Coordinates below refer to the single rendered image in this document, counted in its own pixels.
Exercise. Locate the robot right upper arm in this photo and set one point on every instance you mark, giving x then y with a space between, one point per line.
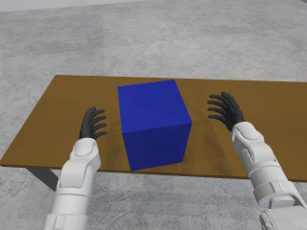
284 218

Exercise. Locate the right robot forearm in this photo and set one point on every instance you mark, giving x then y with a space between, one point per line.
272 189

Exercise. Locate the right robot hand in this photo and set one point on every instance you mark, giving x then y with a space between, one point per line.
230 110

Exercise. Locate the left robot forearm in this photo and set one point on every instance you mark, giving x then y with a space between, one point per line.
69 207

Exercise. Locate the carton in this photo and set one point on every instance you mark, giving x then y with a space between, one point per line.
155 124

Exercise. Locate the left robot hand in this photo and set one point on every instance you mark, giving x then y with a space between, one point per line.
88 129

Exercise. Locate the table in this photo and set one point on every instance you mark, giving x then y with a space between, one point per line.
276 109

